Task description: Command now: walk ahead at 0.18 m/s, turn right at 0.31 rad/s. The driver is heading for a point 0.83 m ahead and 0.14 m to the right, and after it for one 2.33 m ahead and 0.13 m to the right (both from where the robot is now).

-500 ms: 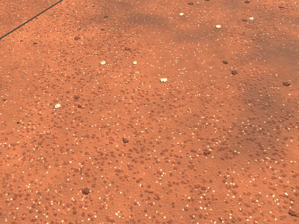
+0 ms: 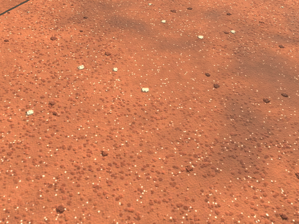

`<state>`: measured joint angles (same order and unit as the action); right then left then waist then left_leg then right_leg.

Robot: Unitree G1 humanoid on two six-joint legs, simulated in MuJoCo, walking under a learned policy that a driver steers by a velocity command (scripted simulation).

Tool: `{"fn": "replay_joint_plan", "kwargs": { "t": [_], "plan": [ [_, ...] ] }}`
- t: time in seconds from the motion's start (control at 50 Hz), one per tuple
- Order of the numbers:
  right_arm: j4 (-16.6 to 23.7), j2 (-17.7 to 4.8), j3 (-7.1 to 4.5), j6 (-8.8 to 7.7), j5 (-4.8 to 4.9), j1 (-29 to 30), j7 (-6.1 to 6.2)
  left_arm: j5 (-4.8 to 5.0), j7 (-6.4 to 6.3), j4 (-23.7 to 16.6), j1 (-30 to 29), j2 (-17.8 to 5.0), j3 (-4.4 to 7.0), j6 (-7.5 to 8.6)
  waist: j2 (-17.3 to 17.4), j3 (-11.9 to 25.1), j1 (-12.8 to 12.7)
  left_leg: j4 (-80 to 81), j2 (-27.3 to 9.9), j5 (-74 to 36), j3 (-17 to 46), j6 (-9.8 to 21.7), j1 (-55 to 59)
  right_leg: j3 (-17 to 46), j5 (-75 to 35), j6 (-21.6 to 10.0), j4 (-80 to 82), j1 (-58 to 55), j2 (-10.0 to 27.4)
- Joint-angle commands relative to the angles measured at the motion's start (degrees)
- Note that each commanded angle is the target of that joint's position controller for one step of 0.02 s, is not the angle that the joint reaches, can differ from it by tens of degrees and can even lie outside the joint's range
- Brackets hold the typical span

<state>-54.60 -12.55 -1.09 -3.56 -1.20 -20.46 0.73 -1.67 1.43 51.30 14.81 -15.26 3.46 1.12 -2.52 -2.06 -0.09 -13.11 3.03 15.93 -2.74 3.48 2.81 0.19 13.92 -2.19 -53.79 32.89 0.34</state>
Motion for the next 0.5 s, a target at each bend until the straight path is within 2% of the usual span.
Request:
{"fn": "replay_joint_plan", "kwargs": {
  "t": [0.02, 0.06, 0.08, 0.12, 0.14, 0.16, 0.18, 0.2, 0.22, 0.24, 0.26, 0.28, 0.32, 0.36, 0.44, 0.5],
  "plan": [
    [2.26, -6.09, -0.61, -0.43, 0.39, 1.81, 0.7, 0.07, 0.59, -5.21, -6.06, -0.4, -0.68, 0.23, 9.45, -3.99, 0.53, -1.03, -11.87, -47.79, -2.0, 3.95, -6.64, -4.44, -6.35, 0.69, 7.55, -0.82, -0.67],
    [1.1, -7.06, -0.7, -0.17, 0.52, -0.01, 1.33, 0.05, 0.88, -6.13, -7.61, 0.03, -1.14, 0.13, 9.9, -2.95, 1.3, -4.32, -12.23, -50.48, -2.78, 3.54, -6.07, -6.51, -8.32, -0.18, 13.95, -5.14, -1.76],
    [0.82, -7.94, -0.95, -0.09, 0.58, -0.12, 1.66, 0.0, 0.87, -5.96, -6.16, -0.53, -1.03, 0.09, 10.18, -1.75, 0.67, -7.19, -12.93, -53.66, -2.79, 3.23, -5.29, -6.92, -7.79, -1.04, 15.37, -7.58, -2.47],
    [1.06, -9.4, -1.51, 0.09, 0.81, 1.22, 2.26, -0.18, 0.62, -4.59, -0.38, -2.35, -0.38, 0.26, 9.77, 1.39, -1.9, -15.94, -14.12, -59.33, -2.67, 2.68, -4.89, -7.13, -5.47, -3.47, 17.63, -13.88, -4.32],
    [1.41, -9.75, -1.69, 0.27, 0.87, 2.13, 2.28, -0.42, 0.39, -3.21, 4.44, -3.48, 0.18, 0.72, 8.6, 3.83, -4.04, -23.82, -13.9, -56.13, -2.84, 2.25, -6.11, -6.29, -6.98, -4.9, 20.9, -19.3, -5.1],
    [1.92, -10.23, -1.88, 0.32, 1.03, 2.78, 2.02, -0.96, 0.05, -2.06, 8.79, -5.27, 0.94, 1.35, 5.74, 6.04, -6.67, -35.15, -11.65, -45.03, -4.4, 0.69, -10.04, -3.72, -14.59, -6.54, 27.14, -25.96, -4.11],
    [4.09, -7.3, -1.34, 0.21, 0.74, 0.32, 1.64, -0.89, -0.65, -2.84, 10.69, -11.56, 2.43, 1.67, -5.71, 11.67, -5.64, -55.67, -5.53, -7.15, -6.98, -1.78, -21.11, 13.43, -41.85, -11.53, 25.27, -36.82, 11.0],
    [5.39, -5.6, -1.19, 1.1, 1.53, -3.82, 1.24, 1.18, -0.86, -3.66, 10.07, -14.99, 3.48, 0.83, -11.31, 21.42, -2.71, -70.33, 3.35, 20.85, 0.85, -2.79, -31.45, 34.55, -54.1, -23.11, 28.17, -44.74, 22.63],
    [4.97, -8.09, -1.5, 1.93, -0.28, -1.54, 1.03, 3.18, -0.93, -4.78, 6.37, -12.88, 3.56, -0.18, -1.83, 18.56, -2.94, -70.21, -1.57, 17.17, 5.74, -2.65, -33.05, 30.23, -37.81, -22.8, 31.5, -38.48, 20.65],
    [5.88, -7.99, -1.59, 2.13, -0.24, 2.55, 0.8, 2.65, -1.33, -5.74, 1.72, -9.17, 2.53, -0.88, 0.5, 9.15, -2.17, -67.38, -3.07, 13.34, 5.32, -2.78, -34.79, 26.26, -25.01, -20.68, 34.8, -29.31, 17.72],
    [6.25, -7.76, -1.73, 2.3, -0.38, 4.65, 0.89, 1.84, -1.53, -6.06, -1.18, -6.41, 1.68, -1.5, 3.38, 3.63, -0.61, -61.93, -4.76, 11.0, 5.34, -3.01, -34.44, 23.09, -17.88, -17.37, 37.63, -22.39, 14.28],
    [6.74, -7.77, -1.79, 3.06, -0.82, 4.98, 0.97, 1.63, -1.79, -6.21, -2.29, -5.67, 1.46, -1.78, 2.18, 1.67, 0.36, -57.12, -5.76, 9.28, 5.43, -3.4, -32.29, 20.17, -15.42, -15.15, 38.92, -18.03, 11.25],
    [6.12, -6.22, -1.49, 4.71, -1.17, 2.35, 0.98, 0.77, -1.67, -6.32, -3.11, -5.97, 1.52, -1.71, 0.46, 3.43, 1.48, -53.44, -4.52, 6.8, 4.24, -4.1, -27.87, 16.6, -16.33, -13.33, 38.86, -14.5, 7.86],
    [6.66, -5.91, -1.55, 5.31, -0.76, 2.58, 1.09, 0.68, -1.42, -6.43, -2.75, -7.34, 1.99, -1.46, 0.0, 4.99, 1.36, -49.6, -4.2, 5.96, 4.39, -4.87, -27.99, 16.68, -13.77, -12.68, 38.85, -14.7, 6.96],
    [9.08, -7.28, -2.13, 6.08, -0.6, 8.09, 1.39, 0.66, -1.54, -6.92, -1.94, -8.59, 2.6, -2.37, -2.69, 4.31, -0.83, -43.15, -4.01, 4.25, 5.51, -6.15, -31.86, 21.69, 4.72, -11.01, 41.26, -16.16, 6.21],
    [10.09, -7.58, -2.33, 5.99, -0.25, 9.99, 1.51, 0.52, -1.74, -7.04, -1.04, -8.89, 2.87, -2.79, -2.78, 4.08, -1.72, -39.94, -3.64, 4.15, 6.19, -6.37, -33.35, 24.71, 7.78, -10.47, 41.39, -18.47, 6.63]
  ]
}}
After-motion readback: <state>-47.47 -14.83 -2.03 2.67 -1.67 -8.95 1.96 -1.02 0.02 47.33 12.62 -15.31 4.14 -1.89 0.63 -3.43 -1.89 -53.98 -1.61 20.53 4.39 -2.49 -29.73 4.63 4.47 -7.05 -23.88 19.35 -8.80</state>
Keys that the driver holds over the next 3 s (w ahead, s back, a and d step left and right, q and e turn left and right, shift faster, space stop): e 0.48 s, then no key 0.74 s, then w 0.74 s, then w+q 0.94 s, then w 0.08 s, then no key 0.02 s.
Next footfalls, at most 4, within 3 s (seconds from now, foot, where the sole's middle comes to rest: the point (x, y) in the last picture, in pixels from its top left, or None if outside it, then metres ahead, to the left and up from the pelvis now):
0.16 right None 0.21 -0.09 -0.78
0.72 left None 0.20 0.09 -0.78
1.02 right None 0.11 -0.10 -0.78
1.96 right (194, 222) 0.50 -0.20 -0.78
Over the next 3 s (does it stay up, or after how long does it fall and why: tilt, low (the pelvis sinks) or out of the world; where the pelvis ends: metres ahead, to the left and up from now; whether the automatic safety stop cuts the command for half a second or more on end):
stays up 0.95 -0.19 -0.02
